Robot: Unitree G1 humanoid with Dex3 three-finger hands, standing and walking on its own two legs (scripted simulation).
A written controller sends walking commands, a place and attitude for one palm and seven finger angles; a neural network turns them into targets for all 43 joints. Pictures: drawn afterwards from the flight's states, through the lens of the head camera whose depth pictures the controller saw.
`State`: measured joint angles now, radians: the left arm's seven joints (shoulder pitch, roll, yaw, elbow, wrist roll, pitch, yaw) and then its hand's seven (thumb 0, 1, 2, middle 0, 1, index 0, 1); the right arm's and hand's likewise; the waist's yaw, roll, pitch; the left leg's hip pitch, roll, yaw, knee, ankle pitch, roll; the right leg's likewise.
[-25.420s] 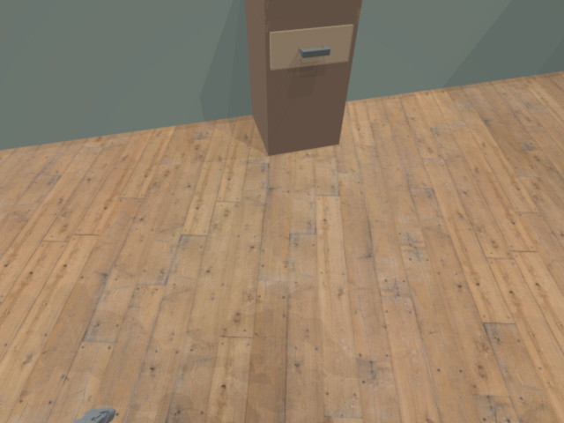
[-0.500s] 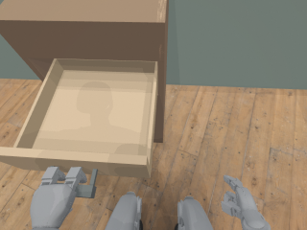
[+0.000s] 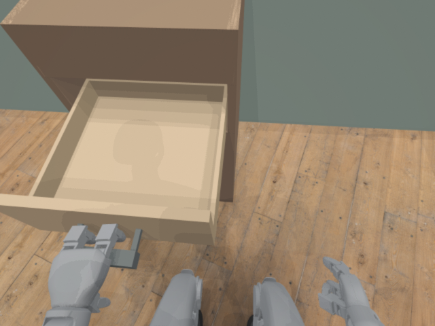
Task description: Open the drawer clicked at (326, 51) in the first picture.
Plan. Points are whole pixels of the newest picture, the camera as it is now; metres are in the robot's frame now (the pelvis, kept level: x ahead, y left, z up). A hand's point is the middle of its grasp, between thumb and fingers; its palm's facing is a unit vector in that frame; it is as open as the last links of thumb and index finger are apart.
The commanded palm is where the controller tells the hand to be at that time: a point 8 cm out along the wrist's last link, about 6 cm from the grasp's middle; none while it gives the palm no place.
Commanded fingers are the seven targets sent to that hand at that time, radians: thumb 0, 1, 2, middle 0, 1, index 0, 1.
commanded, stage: lift the hand off the handle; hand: left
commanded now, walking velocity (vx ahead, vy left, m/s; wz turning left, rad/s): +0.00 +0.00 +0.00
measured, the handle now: (104, 243) +0.26 +0.24 -0.03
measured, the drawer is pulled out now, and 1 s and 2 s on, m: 0.30 0.30 0.30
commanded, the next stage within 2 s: none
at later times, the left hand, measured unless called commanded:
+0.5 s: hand (98, 271) +0.21 +0.24 -0.05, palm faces -0.03 -0.06 -1.00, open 13.8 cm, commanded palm +0.21 +0.24 +0.01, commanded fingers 0.00 -0.50 0.30 -0.30 -1.20 -0.30 -1.20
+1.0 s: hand (86, 267) +0.21 +0.25 -0.01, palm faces -0.05 -0.08 -1.00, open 13.5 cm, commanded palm +0.20 +0.24 +0.05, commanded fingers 0.00 -0.50 0.30 -0.30 -1.20 -0.30 -1.20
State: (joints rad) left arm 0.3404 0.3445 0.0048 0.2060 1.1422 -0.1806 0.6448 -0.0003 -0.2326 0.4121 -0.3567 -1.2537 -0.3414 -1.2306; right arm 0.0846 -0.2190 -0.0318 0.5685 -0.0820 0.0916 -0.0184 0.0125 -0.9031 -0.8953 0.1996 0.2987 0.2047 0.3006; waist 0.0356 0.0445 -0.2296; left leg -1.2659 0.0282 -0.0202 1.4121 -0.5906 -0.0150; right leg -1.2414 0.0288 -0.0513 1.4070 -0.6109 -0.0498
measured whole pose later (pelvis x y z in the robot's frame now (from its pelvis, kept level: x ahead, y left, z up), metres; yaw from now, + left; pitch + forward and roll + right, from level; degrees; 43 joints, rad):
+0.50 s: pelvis -0.01 +0.00 +0.00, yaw +0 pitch +25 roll -1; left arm 0.26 0.34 -0.04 0.26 1.14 -0.16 0.67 0.00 -0.49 0.30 -0.38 -1.23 -0.33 -1.22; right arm 0.09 -0.22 -0.04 0.60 -0.07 0.08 -0.04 0.01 -0.90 -0.90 0.20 0.30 0.20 0.30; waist 0.05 0.05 -0.22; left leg -1.27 0.02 -0.03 1.41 -0.57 -0.01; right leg -1.24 0.02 -0.06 1.40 -0.59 -0.05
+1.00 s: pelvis +0.00 +0.01 +0.03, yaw +0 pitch +21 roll -1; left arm 0.34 0.35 -0.04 0.20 1.11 -0.10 0.62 0.00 -0.49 0.30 -0.33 -1.20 -0.40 -1.22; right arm 0.12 -0.23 -0.03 0.56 -0.06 0.07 -0.03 0.01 -0.90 -0.90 0.20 0.30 0.20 0.30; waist 0.01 0.05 -0.20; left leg -1.10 0.02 -0.02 1.27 -0.54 0.00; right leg -1.06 0.03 -0.05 1.25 -0.55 -0.04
